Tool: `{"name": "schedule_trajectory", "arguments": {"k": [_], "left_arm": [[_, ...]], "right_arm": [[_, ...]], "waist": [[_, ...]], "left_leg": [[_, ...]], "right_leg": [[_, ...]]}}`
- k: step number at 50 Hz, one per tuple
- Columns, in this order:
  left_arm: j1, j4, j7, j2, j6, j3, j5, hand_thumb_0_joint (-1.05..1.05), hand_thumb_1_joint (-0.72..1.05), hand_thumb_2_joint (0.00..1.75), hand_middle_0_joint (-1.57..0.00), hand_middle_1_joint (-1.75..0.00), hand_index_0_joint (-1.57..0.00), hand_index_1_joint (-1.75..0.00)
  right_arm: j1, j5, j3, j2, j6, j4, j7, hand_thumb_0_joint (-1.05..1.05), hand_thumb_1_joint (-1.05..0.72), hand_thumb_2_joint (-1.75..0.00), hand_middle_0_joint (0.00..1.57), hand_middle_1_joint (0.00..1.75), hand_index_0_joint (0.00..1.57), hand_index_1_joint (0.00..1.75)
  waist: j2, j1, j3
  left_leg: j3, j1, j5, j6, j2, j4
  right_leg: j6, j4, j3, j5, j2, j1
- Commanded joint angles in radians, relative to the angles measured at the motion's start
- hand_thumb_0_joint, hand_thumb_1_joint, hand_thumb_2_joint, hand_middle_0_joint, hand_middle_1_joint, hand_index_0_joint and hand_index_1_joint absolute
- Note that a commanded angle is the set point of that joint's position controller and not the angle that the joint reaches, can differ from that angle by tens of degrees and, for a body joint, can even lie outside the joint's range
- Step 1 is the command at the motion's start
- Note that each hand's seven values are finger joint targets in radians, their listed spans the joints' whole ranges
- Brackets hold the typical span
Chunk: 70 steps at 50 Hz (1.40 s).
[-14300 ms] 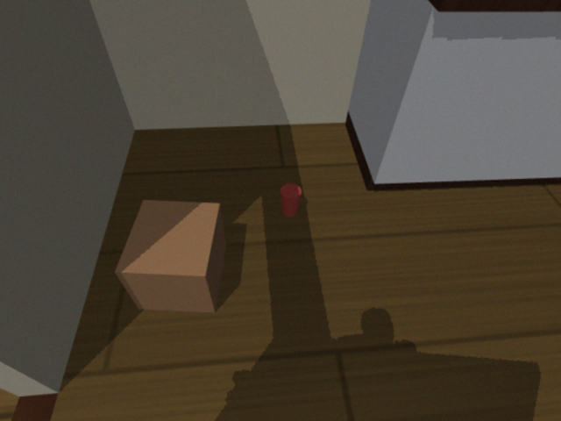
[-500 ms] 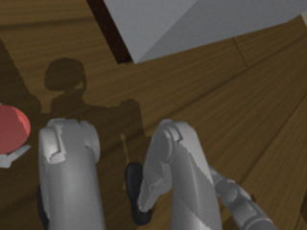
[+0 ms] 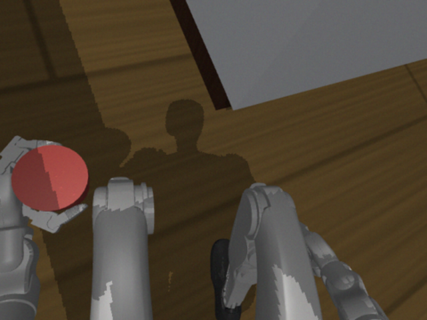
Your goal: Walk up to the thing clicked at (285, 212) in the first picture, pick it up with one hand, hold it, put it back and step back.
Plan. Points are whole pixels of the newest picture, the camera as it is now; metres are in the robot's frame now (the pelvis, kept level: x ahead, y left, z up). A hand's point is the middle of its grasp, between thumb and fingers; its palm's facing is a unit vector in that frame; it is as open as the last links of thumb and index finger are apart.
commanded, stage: settle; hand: left
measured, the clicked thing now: (60, 183) +0.31 +0.27 -0.09
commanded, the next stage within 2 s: lift in 0.98 s
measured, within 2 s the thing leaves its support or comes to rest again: neither
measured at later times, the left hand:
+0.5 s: hand (47, 169) +0.32 +0.27 -0.02, palm faces +0.25 -0.97 -0.05, open 11.7 cm
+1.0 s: hand (37, 160) +0.32 +0.27 +0.01, palm faces +0.25 -0.97 -0.04, open 11.7 cm
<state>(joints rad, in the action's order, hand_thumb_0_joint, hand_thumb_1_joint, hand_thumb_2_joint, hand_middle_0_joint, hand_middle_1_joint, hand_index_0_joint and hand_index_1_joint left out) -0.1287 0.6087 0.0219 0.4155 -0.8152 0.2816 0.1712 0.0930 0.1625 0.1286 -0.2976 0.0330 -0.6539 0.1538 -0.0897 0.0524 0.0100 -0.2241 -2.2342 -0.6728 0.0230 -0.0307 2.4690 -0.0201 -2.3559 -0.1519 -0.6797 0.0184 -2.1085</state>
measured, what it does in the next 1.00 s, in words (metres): stands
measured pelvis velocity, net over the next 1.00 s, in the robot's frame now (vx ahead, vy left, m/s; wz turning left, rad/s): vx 0.01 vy -0.01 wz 0.09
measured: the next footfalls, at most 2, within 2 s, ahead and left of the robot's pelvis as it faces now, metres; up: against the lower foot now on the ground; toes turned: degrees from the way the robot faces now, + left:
none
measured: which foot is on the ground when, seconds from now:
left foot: down 0.00-1.00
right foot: down 0.00-1.00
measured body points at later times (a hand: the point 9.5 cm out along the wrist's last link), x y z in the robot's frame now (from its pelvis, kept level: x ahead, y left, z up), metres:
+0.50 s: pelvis +0.01 -0.01 +0.03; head +0.21 +0.07 +0.43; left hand +0.30 +0.32 -0.01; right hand +0.25 -0.24 -0.09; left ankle +0.09 +0.13 -0.29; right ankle +0.11 -0.12 -0.29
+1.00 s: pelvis +0.01 -0.01 +0.05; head +0.20 +0.05 +0.45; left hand +0.30 +0.32 +0.02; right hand +0.25 -0.23 -0.07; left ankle +0.09 +0.13 -0.29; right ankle +0.11 -0.12 -0.29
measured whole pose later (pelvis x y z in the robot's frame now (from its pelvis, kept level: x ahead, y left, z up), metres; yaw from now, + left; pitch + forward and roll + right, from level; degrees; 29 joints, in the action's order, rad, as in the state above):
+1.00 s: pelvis +0.01 -0.01 +0.05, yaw +5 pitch +31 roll -4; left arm -0.21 0.57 0.28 0.30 -0.62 0.36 0.25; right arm 0.02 0.05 -0.01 -0.28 0.07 -0.69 0.06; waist -0.03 0.01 -0.13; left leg -0.11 -2.15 -0.68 0.03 -0.04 2.28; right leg 0.00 -2.25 -0.06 -0.72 0.00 -2.08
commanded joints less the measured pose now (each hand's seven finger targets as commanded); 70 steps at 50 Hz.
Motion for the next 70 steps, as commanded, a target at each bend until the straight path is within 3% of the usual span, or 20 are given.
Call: {"name": "schedule_trajectory", "arguments": {"k": [1,3,4,7,10,11,13,14,15,24,31,34,38,40,51,53,55,60,62,70], "left_arm": [[-0.169,-0.303,0.052,0.093,-0.091,0.026,0.053,0.0,-0.09,1.3,-1.27,-1.46,-1.26,-1.49],[-0.119,-0.267,0.073,0.097,-0.069,0.05,0.065,0.0,-0.08,1.3,-1.28,-1.46,-1.27,-1.49],[-0.177,-0.365,0.083,0.1,-0.07,0.041,0.073,0.0,-0.09,1.28,-1.28,-1.45,-1.27,-1.48],[-0.113,-0.31,0.097,0.104,-0.034,0.083,0.085,0.0,-0.05,1.27,-1.27,-1.43,-1.27,-1.47],[-0.152,-0.362,0.111,0.1,-0.021,0.102,0.108,0.0,-0.05,1.28,-1.29,-1.44,-1.28,-1.47],[-0.148,-0.371,0.116,0.108,-0.015,0.117,0.11,0.0,-0.04,1.27,-1.29,-1.43,-1.28,-1.47],[-0.163,-0.377,0.127,0.095,0.0,0.099,0.107,0.0,-0.03,1.29,-1.3,-1.44,-1.29,-1.48],[-0.128,-0.337,0.133,0.097,0.007,0.112,0.105,0.0,-0.02,1.29,-1.3,-1.43,-1.28,-1.47],[-0.176,-0.386,0.142,0.094,0.006,0.096,0.105,0.0,-0.02,1.3,-1.29,-1.44,-1.28,-1.47],[-0.175,-0.386,0.192,0.1,0.044,0.148,0.128,0.0,0.0,1.27,-1.3,-1.41,-1.28,-1.45],[-0.213,-0.363,0.216,0.07,0.068,0.127,0.118,0.0,0.03,1.28,-1.28,-1.4,-1.26,-1.43],[-0.232,-0.364,0.231,0.071,0.072,0.132,0.123,0.0,0.01,1.27,-1.28,-1.39,-1.27,-1.43],[-0.238,-0.35,0.24,0.071,0.074,0.146,0.122,0.0,0.0,1.28,-1.27,-1.39,-1.25,-1.42],[-0.255,-0.354,0.243,0.074,0.075,0.148,0.126,0.0,-0.01,1.27,-1.26,-1.38,-1.25,-1.42],[-0.317,-0.34,0.262,0.088,0.079,0.158,0.131,0.0,-0.01,1.26,-1.22,-1.36,-1.22,-1.39],[-0.286,-0.307,0.264,0.088,0.086,0.165,0.126,0.0,0.0,1.26,-1.22,-1.36,-1.21,-1.38],[-0.301,-0.319,0.262,0.094,0.085,0.175,0.125,0.0,-0.03,1.21,-1.22,-1.4,-1.23,-1.41],[-0.263,-0.37,0.271,0.111,0.101,0.167,0.118,0.0,-0.1,1.22,-1.19,-1.38,-1.2,-1.39],[-0.266,-0.394,0.275,0.098,0.113,0.152,0.125,0.0,-0.1,1.21,-1.18,-1.37,-1.2,-1.38],[-0.213,-0.497,0.266,0.097,0.167,0.138,0.144,0.0,-0.15,1.21,-1.18,-1.39,-1.2,-1.39]], "right_arm": [[-0.051,-0.033,-0.129,-0.253,0.017,0.063,-0.031,0.0,-0.91,-0.91,0.2,0.3,0.2,0.3],[-0.056,-0.048,-0.137,-0.25,0.014,0.058,-0.035,0.0,-0.91,-0.91,0.2,0.3,0.2,0.3],[-0.049,-0.053,-0.143,-0.246,0.018,0.07,-0.036,0.0,-0.91,-0.91,0.2,0.3,0.2,0.3],[-0.062,-0.073,-0.154,-0.236,0.014,0.066,-0.044,0.0,-0.91,-0.91,0.2,0.3,0.2,0.3],[-0.076,-0.084,-0.163,-0.222,0.012,0.073,-0.052,0.0,-0.91,-0.91,0.2,0.3,0.2,0.3],[-0.08,-0.089,-0.167,-0.22,0.012,0.068,-0.056,0.0,-0.91,-0.91,0.2,0.3,0.2,0.3],[-0.081,-0.092,-0.176,-0.215,0.015,0.075,-0.061,0.0,-0.91,-0.91,0.2,0.3,0.2,0.3],[-0.077,-0.097,-0.172,-0.206,0.015,0.073,-0.062,0.0,-0.91,-0.91,0.2,0.3,0.2,0.3],[-0.08,-0.097,-0.183,-0.213,0.017,0.073,-0.065,0.0,-0.91,-0.91,0.2,0.3,0.2,0.3],[-0.099,-0.11,-0.201,-0.199,0.038,0.069,-0.082,0.0,-0.92,-0.91,0.2,0.3,0.2,0.3],[-0.115,-0.115,-0.207,-0.188,0.048,0.062,-0.092,0.0,-0.91,-0.91,0.2,0.3,0.2,0.3],[-0.11,-0.117,-0.21,-0.195,0.053,0.063,-0.096,0.0,-0.92,-0.91,0.2,0.3,0.2,0.3],[-0.114,-0.115,-0.211,-0.185,0.061,0.065,-0.098,0.0,-0.92,-0.91,0.2,0.3,0.2,0.3],[-0.108,-0.117,-0.209,-0.185,0.062,0.071,-0.1,0.0,-0.92,-0.91,0.2,0.3,0.2,0.3],[-0.125,-0.118,-0.206,-0.172,0.078,0.064,-0.112,0.0,-0.92,-0.91,0.2,0.3,0.2,0.3],[-0.129,-0.117,-0.209,-0.173,0.077,0.062,-0.114,0.0,-0.92,-0.91,0.2,0.3,0.2,0.3],[-0.129,-0.119,-0.208,-0.177,0.076,0.065,-0.115,0.0,-0.93,-0.91,0.2,0.3,0.2,0.3],[-0.139,-0.126,-0.213,-0.179,0.074,0.079,-0.121,0.0,-0.92,-0.91,0.2,0.3,0.2,0.3],[-0.147,-0.13,-0.213,-0.17,0.075,0.076,-0.124,0.0,-0.92,-0.91,0.2,0.3,0.2,0.3],[-0.14,-0.156,-0.218,-0.169,0.081,0.111,-0.138,0.0,-0.92,-0.9,0.2,0.3,0.2,0.3]], "waist": [[0.297,0.005,-0.645],[0.269,-0.009,-0.655],[0.3,-0.02,-0.681],[0.258,-0.036,-0.682],[0.23,-0.038,-0.727],[0.227,-0.055,-0.729],[0.229,-0.042,-0.724],[0.211,-0.05,-0.713],[0.232,-0.037,-0.717],[0.218,-0.064,-0.772],[0.226,-0.05,-0.756],[0.266,-0.057,-0.754],[0.226,-0.063,-0.772],[0.231,-0.062,-0.751],[0.194,-0.057,-0.774],[0.19,-0.065,-0.781],[0.21,-0.069,-0.777],[0.232,-0.081,-0.828],[0.219,-0.068,-0.824],[0.215,-0.069,-0.788]], "left_leg": [[0.102,0.443,0.014,-0.028,0.011,-0.338],[0.108,0.433,0.014,-0.031,0.013,-0.345],[0.113,0.45,0.027,-0.028,0.012,-0.35],[0.124,0.436,0.057,-0.029,0.011,-0.353],[0.137,0.421,0.087,-0.035,0.011,-0.345],[0.143,0.429,0.097,-0.034,0.01,-0.35],[0.145,0.432,0.086,-0.034,0.009,-0.362],[0.146,0.433,0.079,-0.036,0.008,-0.365],[0.148,0.437,0.064,-0.036,0.01,-0.368],[0.159,0.489,0.095,-0.035,0.01,-0.4],[0.161,0.525,0.127,-0.034,0.009,-0.425],[0.147,0.574,0.121,-0.027,0.009,-0.454],[0.158,0.572,0.116,-0.031,0.011,-0.456],[0.161,0.552,0.066,-0.034,0.015,-0.469],[0.186,0.527,0.09,-0.041,0.015,-0.461],[0.189,0.543,0.103,-0.041,0.015,-0.464],[0.178,0.566,0.079,-0.037,0.015,-0.489],[0.18,0.626,0.131,-0.035,0.018,-0.516],[0.183,0.623,0.13,-0.038,0.016,-0.52],[0.173,0.64,0.03,-0.041,0.017,-0.609]], "right_leg": [[0.057,0.244,-0.02,0.129,0.054,0.251],[0.056,0.249,-0.014,0.118,0.05,0.256],[0.058,0.244,-0.011,0.127,0.049,0.255],[0.057,0.252,-0.001,0.137,0.045,0.272],[0.052,0.274,0.022,0.164,0.041,0.326],[0.052,0.276,0.029,0.167,0.038,0.325],[0.053,0.288,0.032,0.151,0.037,0.318],[0.054,0.293,0.037,0.139,0.037,0.307],[0.055,0.3,0.036,0.129,0.035,0.301],[0.057,0.321,0.053,0.138,0.027,0.339],[0.062,0.33,0.053,0.164,0.024,0.318],[0.069,0.317,0.046,0.151,0.02,0.272],[0.065,0.339,0.052,0.143,0.019,0.305],[0.066,0.35,0.054,0.096,0.017,0.292],[0.058,0.396,0.087,0.105,0.013,0.366],[0.059,0.397,0.084,0.117,0.014,0.368],[0.066,0.389,0.072,0.098,0.014,0.338],[0.067,0.402,0.075,0.144,0.013,0.376],[0.062,0.423,0.081,0.146,0.013,0.397],[0.062,0.515,0.092,0.047,0.009,0.423]]}}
